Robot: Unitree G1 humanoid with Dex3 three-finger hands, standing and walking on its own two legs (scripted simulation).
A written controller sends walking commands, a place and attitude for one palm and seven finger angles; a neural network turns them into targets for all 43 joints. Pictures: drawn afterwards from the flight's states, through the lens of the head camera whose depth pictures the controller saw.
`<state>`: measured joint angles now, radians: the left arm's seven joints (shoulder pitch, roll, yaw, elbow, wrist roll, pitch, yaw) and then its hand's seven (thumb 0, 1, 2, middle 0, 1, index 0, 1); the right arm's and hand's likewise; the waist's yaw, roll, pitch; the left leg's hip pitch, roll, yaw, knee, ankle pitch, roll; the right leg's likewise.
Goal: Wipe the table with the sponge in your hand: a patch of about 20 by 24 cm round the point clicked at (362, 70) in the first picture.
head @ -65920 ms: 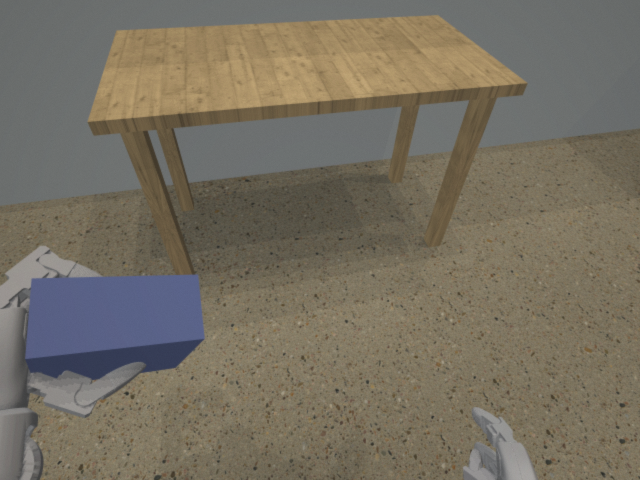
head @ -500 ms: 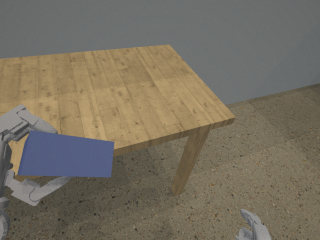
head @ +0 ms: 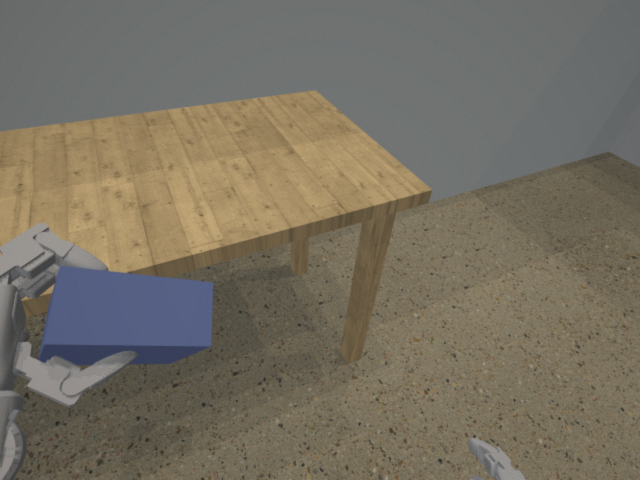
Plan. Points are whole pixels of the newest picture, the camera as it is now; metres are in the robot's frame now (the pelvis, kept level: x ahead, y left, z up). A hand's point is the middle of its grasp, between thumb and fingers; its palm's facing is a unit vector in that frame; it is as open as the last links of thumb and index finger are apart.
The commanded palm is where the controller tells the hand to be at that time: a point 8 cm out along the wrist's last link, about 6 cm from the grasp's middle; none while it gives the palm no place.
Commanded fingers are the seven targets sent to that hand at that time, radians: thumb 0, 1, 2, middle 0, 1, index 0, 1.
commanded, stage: stop stepping back and stand still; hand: left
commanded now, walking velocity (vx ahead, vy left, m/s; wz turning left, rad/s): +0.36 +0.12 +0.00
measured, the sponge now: (148, 324) +0.23 +0.19 +0.14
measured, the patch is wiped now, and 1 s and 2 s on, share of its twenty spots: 1.00 1.00 1.00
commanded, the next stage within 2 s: stand and wait in 0.64 s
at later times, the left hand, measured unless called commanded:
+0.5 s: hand (57, 423) +0.12 +0.20 +0.19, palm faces +0.38 -0.86 -0.35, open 10.3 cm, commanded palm +0.07 +0.25 +0.21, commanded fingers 0.00 0.10 1.30 -1.20 -1.60 -1.20 -1.60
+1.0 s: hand (44, 445) +0.10 +0.20 +0.19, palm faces +0.41 -0.84 -0.35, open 10.3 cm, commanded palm +0.05 +0.26 +0.21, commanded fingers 0.00 0.10 1.30 -1.20 -1.60 -1.20 -1.60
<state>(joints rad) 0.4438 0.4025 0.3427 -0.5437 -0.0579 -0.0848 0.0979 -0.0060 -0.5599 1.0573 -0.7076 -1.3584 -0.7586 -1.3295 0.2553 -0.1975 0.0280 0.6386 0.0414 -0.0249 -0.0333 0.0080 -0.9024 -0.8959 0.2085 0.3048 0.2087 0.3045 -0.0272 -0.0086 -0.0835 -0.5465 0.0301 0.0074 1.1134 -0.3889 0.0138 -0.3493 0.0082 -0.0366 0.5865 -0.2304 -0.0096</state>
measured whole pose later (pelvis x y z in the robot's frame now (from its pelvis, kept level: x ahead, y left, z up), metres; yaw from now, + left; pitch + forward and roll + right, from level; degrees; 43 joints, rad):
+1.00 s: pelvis -0.09 -0.03 +0.00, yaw +3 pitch -1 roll -1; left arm 0.48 0.36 0.32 -0.59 -0.05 -0.12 0.14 -0.01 -0.56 1.06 -0.71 -1.36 -0.76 -1.33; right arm 0.25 -0.23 0.01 0.62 0.01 -0.10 -0.07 0.01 -0.90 -0.90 0.21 0.30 0.21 0.30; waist -0.01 0.00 -0.02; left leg -0.31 0.05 -0.01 0.60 -0.31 0.04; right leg -0.33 0.01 -0.10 0.58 -0.24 -0.04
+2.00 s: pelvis -0.08 +0.01 +0.02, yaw +1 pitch +0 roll -1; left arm 0.46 0.36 0.34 -0.51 -0.04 -0.12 0.16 -0.01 -0.56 1.05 -0.71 -1.36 -0.76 -1.34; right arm 0.19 -0.20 0.02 0.61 0.01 -0.06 -0.07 0.01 -0.90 -0.90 0.21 0.30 0.21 0.30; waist 0.00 0.01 -0.02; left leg -0.25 0.01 0.04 0.50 -0.24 0.03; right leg -0.24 -0.02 -0.05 0.42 -0.17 0.02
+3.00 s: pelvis -0.07 +0.00 +0.02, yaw +1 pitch +0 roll -1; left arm 0.45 0.35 0.33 -0.50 -0.05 -0.11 0.16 -0.01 -0.56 1.05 -0.71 -1.36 -0.76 -1.34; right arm 0.18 -0.21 0.01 0.60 0.01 -0.05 -0.07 0.01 -0.90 -0.90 0.21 0.30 0.21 0.30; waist 0.00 0.02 -0.01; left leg -0.24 0.02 0.04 0.49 -0.25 0.02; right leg -0.24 -0.02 -0.05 0.41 -0.18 0.01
